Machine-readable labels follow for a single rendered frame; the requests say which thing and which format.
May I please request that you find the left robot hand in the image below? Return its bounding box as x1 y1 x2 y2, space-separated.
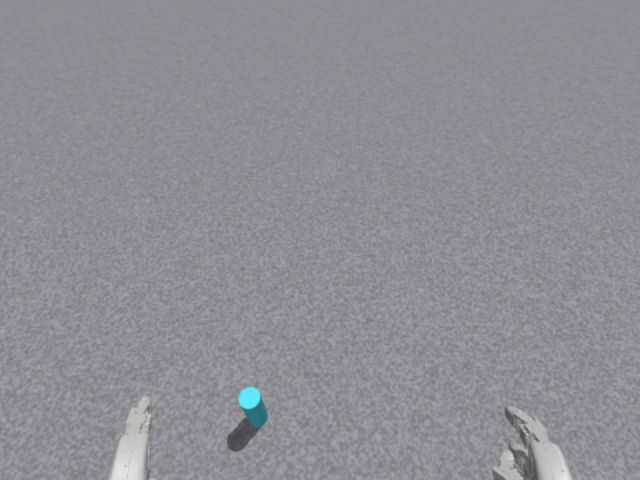
107 396 155 480

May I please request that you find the right robot hand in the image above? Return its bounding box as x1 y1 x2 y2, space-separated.
493 405 572 480

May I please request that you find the can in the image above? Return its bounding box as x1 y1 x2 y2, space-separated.
239 387 268 427

